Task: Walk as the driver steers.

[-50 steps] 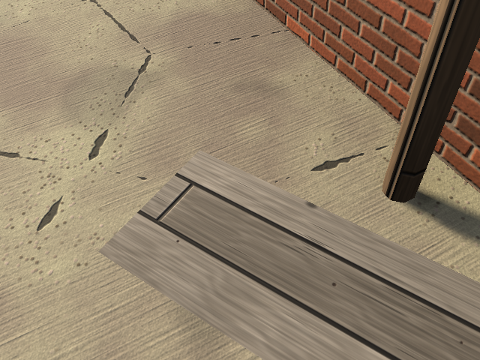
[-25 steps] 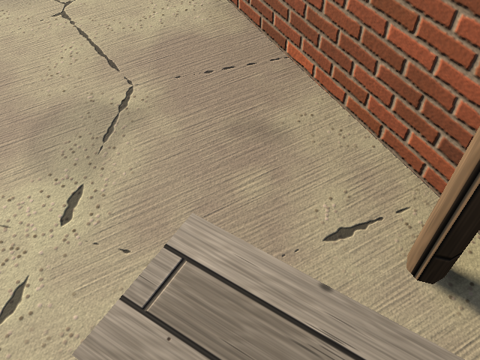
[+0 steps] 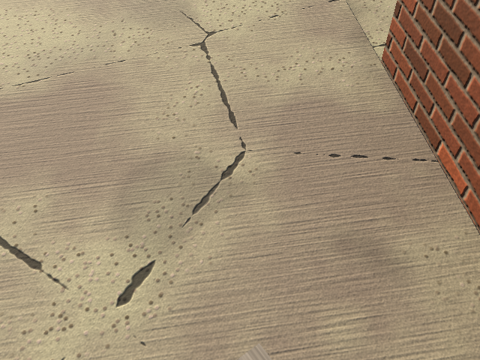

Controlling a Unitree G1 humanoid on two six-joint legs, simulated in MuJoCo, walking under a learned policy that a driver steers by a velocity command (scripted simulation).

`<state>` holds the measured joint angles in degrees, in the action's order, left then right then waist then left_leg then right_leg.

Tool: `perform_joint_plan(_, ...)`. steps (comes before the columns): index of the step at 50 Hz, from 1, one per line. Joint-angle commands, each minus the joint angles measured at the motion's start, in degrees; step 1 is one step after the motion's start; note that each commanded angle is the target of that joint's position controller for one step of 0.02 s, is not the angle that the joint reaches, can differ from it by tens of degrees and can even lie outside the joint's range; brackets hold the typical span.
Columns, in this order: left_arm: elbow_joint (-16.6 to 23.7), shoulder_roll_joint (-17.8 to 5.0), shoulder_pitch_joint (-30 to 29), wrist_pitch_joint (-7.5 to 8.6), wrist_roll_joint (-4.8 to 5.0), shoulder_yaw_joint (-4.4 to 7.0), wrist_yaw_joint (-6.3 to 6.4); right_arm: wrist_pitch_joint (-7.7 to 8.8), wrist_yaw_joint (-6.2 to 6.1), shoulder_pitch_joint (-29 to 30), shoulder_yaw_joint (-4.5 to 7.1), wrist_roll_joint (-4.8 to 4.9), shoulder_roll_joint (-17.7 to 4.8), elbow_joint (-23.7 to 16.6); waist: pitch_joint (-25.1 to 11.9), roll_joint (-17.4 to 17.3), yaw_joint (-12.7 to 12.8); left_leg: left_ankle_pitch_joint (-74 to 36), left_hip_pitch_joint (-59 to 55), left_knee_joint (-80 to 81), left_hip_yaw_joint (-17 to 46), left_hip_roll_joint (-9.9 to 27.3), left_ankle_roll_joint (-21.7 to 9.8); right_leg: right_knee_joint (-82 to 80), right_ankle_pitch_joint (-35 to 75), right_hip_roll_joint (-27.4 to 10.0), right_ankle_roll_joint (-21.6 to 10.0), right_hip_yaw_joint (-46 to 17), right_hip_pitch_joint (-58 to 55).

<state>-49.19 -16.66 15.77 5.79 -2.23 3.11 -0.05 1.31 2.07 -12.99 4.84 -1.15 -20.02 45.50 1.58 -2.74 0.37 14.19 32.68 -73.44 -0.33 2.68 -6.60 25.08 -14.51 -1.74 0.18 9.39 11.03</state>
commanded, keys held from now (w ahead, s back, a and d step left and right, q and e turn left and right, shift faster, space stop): w+q+shift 0.52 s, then w+shift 0.20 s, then w+e+shift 0.28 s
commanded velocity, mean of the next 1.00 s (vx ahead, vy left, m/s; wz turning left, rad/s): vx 1.00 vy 0.00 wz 0.58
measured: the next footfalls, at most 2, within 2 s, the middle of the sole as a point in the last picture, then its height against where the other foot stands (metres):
left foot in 0.26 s outside the picture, level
right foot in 0.70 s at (217, 231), level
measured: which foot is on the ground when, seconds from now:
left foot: up 0.00-0.24, down 0.26-0.68, up 0.70-1.00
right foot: down 0.00-0.26, up 0.28-0.68, down 0.70-1.00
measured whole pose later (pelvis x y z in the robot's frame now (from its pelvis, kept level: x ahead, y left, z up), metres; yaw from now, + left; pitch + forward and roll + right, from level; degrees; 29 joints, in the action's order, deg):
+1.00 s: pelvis +0.88 +0.25 +0.00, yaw +31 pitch +2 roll -2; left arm -53.0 -15.8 34.4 4.1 -0.3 3.7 -1.0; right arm 4.7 3.5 2.5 -1.7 -2.9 -15.3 34.8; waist 0.2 -1.2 6.8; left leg 6.2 37.4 -41.8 3.2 3.7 -0.3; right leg 15.2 -16.7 4.7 -2.5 -5.0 0.6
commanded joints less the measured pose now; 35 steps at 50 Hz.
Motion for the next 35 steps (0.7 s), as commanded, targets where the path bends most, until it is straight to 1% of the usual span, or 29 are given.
perform_joint_plan(1,0.31,-0.8,2.37,1.93,1.14,-0.18,-0.68,-1.23,1.74,4.27,-2.07,-0.72,4.02,-7.15,1.75,7.64,-1.06,-5.62,11.77,1.25,1.89,5.23,0.64,-15.58,11.05,-14.66,-3.25,-8.4,-4.92)
perform_joint_plan(4,0.26,-2.63,0.62,2.75,0.71,0.1,-0.41,-1.33,2.69,10.18,-2.57,-0.34,2.36,-10.21,5.19,6.29,-2.51,-14.16,9.8,13.18,-1.48,4.15,0.16,-18.84,18.11,-11.47,-2.54,1.18,-2.56)
perform_joint_plan(6,-0.5,-4.62,2.76,2.75,0.78,0.4,0.03,-1.18,3.43,14.32,-3.02,-0.46,1.86,-11.3,7.27,4.17,-1.75,-16.86,5.74,23.29,-6.48,2.21,-1.48,-20.37,26.48,-10.15,-1.91,5.8,-4.2)
perform_joint_plan(7,-0.5,-6.09,3.13,2.59,0.73,0.61,0.25,-1.07,3.55,14.91,-3.15,-0.41,1.72,-11.39,7.22,4.39,-2.21,-17.41,2.52,26.78,-8.27,0.6,-2.55,-19.4,35.72,-10.37,-1.76,7.61,-5.77)
perform_joint_plan(8,-0.48,-7.42,4.99,2.18,0.91,0.81,0.55,-0.86,3.48,14.81,-2.98,-0.35,0.96,-11.01,6.01,4.63,-2.36,-16.79,0.07,28.67,-10.63,-1.82,-3.42,-16.06,49.74,-10.52,-1.2,8.46,-9.22)
perform_joint_plan(9,-0.27,-9.14,6.49,1.37,0.86,1.18,0.99,-0.69,3.21,12.96,-2.7,-0.22,-0.09,-10.28,3.71,5.96,-3.51,-14.41,-2.63,29.5,-12.29,-4.26,-4.22,-11.18,62.91,-11.12,-0.9,8.64,-13.18)
perform_joint_plan(10,0.23,-11.11,6.36,0.25,0.68,1.71,1.5,-0.56,2.73,8.63,-2.26,-0.04,-1.32,-9.11,0.85,7.75,-6.25,-11.18,-7.15,29.96,-12.5,-6.11,-5.01,-4.19,71.68,-12.12,-0.89,8.5,-15.3)
perform_joint_plan(11,1.18,-12.98,4.65,-0.95,0.33,2.3,1.8,-0.46,2.17,0.38,-1.34,0.06,-3.26,-7.05,-3.82,8.91,-10.84,-7.94,-15.83,29.66,-11.5,-7.61,-6.23,6.8,76.3,-13.55,-1.58,7.7,-14.83)
perform_joint_plan(12,2.45,-13.68,2.33,-1.99,0.15,2.67,1.77,-0.35,1.3,-11.2,0.11,0.09,-5.57,-3.57,-8.93,8.76,-15.7,-4.64,-28.16,31.28,-9.07,-8.69,-7.95,22.11,73.68,-14.44,-2.57,5.88,-10.35)
perform_joint_plan(13,2.72,-12.51,2.02,-2.46,-0.26,2.7,1.19,-0.44,-0.12,-17.67,1.85,0.28,-7.97,-0.43,-11.08,4.27,-16.81,-0.67,-41.22,34.93,-3.64,-8.22,-9.41,41.78,46.25,-10.19,-1.83,5.11,0.77)
perform_joint_plan(14,5.22,-3.44,1.27,-2.0,-0.98,0.52,0.23,-1.12,-1.15,-11.9,2.94,1.25,-12.21,-0.74,-5.01,-10.03,-9.77,-5.01,-43.0,36.59,12.98,0.72,-11.28,63.72,-10.78,0.43,-0.29,3.33,19.39)
perform_joint_plan(15,12.92,-4.55,2.71,-0.5,0.57,0.22,0.05,-1.8,-0.96,-10.38,3.71,-0.79,-17.41,-3.74,-17.06,-11.65,-5.87,1.6,-59.36,49.13,42.92,10.08,-22.95,73.27,-14.97,4.19,1.69,-9.19,37.97)
perform_joint_plan(16,13.51,-6.78,-2.65,1.18,0.09,-0.11,0.12,-1.92,-1.65,-10.99,3.78,-0.79,-14.85,-4.44,-13.89,-0.56,-7.73,10.65,-55.58,58.78,48.57,12.48,-20.69,68.81,-9.91,0.52,1.15,-14.15,42.15)
perform_joint_plan(17,12.87,-7.21,-3.57,1.74,0.65,-0.41,0.14,-1.23,-2.14,-9.88,3.13,-0.32,-11.69,-3.19,-4.93,5.52,-4.92,8.78,-45.0,60.83,44.42,11.05,-18.21,61.77,-6.94,-1.78,0.86,-14.28,40.19)
perform_joint_plan(18,12.48,-6.46,-4.42,1.37,-0.2,-0.69,0.38,-0.3,-2.31,-8.13,2.56,-0.08,-9.73,-2.48,-1.25,8.45,-1.92,3.23,-36.16,60.56,39.19,8.34,-16.42,57.12,-6.97,-3.48,1.23,-14.18,35.97)
perform_joint_plan(19,11.97,-6.27,-2.82,0.25,-1.42,-0.65,0.55,0.66,-2.49,-5.72,2.0,-0.22,-8.53,-3.21,-0.48,9.91,0.12,-2.66,-30.62,60.31,34.71,6.38,-15.68,52.67,-6.35,-4.99,2.18,-14.61,31.61)
perform_joint_plan(20,11.64,-5.93,-2.23,-1.17,-2.11,-0.75,0.45,1.48,-2.52,-4.74,1.29,0.18,-6.89,-3.05,0.91,10.06,1.76,-6.83,-24.57,60.9,31.21,4.23,-15.13,49.46,-6.84,-5.93,3.26,-14.33,27.94)
perform_joint_plan(21,12.18,-5.18,-2.72,-2.21,-2.21,-0.84,0.21,2.19,-2.36,-5.03,0.96,0.6,-6.28,-2.75,1.41,9.14,2.34,-7.8,-20.9,61.58,28.83,2.66,-14.89,45.29,-7.78,-6.6,4.22,-13.85,26.13)
perform_joint_plan(22,13.43,-4.43,-5.41,-2.73,-2.15,-1.09,-0.05,2.81,-2.16,-5.73,0.95,0.83,-6.35,-2.57,2.49,8.51,1.81,-9.0,-17.94,62.42,26.71,1.07,-14.5,40.5,-6.91,-6.95,4.83,-12.77,25.3)
perform_joint_plan(24,17.53,-2.16,-14.6,-2.75,-1.32,-2.41,-0.49,3.66,-1.93,-7.49,1.04,1.11,-6.59,-2.15,4.29,6.81,-0.41,-11.64,-13.96,64.0,23.26,-1.92,-13.55,30.98,1.99,-6.17,4.98,-10.91,24.43)
perform_joint_plan(25,18.78,-1.61,-18.13,-3.0,-0.42,-2.6,-0.68,3.56,-1.78,-7.8,1.23,1.06,-6.93,-1.98,4.69,4.91,-1.42,-14.36,-13.79,63.49,22.73,-3.09,-12.03,26.52,7.69,-4.61,5.13,-10.16,22.91)
perform_joint_plan(27,18.57,-1.56,-18.24,-2.59,-0.27,-2.89,-1.72,3.59,-1.28,-9.47,1.5,1.12,-6.84,-1.65,3.21,2.61,-3.59,-23.33,-15.85,62.93,19.68,-4.68,-9.39,15.54,18.58,-2.49,3.06,-7.96,18.4)
perform_joint_plan(29,19.02,-1.54,-20.14,-2.11,0.08,-2.86,-1.98,3.95,-1.16,-12.37,1.26,1.77,-6.14,-0.25,1.83,1.33,-5.96,-29.8,-20.14,63.28,20.02,-2.52,-7.64,10.01,24.63,-1.18,0.91,-7.13,13.92)
perform_joint_plan(30,19.15,-2.03,-20.45,-1.93,0.07,-2.68,-1.9,4.05,-1.42,-12.88,1.22,1.76,-6.25,0.3,1.44,0.91,-6.19,-32.66,-23.51,62.44,20.02,-1.51,-6.96,7.2,24.78,-0.67,0.03,-7.26,12.72)
perform_joint_plan(31,19.06,-2.87,-19.56,-1.81,0.09,-2.28,-1.36,4.02,-1.92,-13.39,1.18,1.77,-6.5,0.91,0.32,0.74,-5.26,-40.29,-27.24,59.1,20.07,-0.54,-5.65,5.64,23.03,0.54,-0.61,-7.67,10.31)
perform_joint_plan(32,17.97,-5.54,-15.86,-1.77,0.11,-1.42,-0.75,3.86,-2.28,-13.58,1.4,1.25,-8.37,1.28,-2.14,-0.09,-3.63,-50.02,-32.07,54.08,19.86,0.26,-4.44,5.38,19.2,2.37,-1.24,-7.0,8.15)
perform_joint_plan(33,16.02,-8.17,-8.82,-1.52,0.4,-0.17,-0.08,3.71,-2.37,-12.89,1.71,0.45,-10.38,1.37,-6.29,-1.2,0.12,-57.19,-35.01,45.11,19.57,1.03,-3.32,5.78,12.92,3.73,-2.23,-7.41,2.43)
perform_joint_plan(34,13.49,-9.97,1.25,-1.4,0.8,0.89,0.79,3.58,-2.21,-10.09,1.89,-0.24,-11.48,1.2,-10.45,-1.41,6.71,-55.79,-31.71,32.53,17.79,-0.23,-2.38,4.82,9.28,2.64,-2.91,-7.11,-7.91)
perform_joint_plan(35,10.89,-12.19,13.04,-1.49,0.08,2.02,1.94,4.1,-2.26,-7.6,0.89,-1.09,-7.25,0.14,-15.96,0.53,12.42,-44.24,-21.13,14.98,15.42,-2.33,-2.03,8.39,-3.64,-3.7,-4.31,-13.71,-22.04)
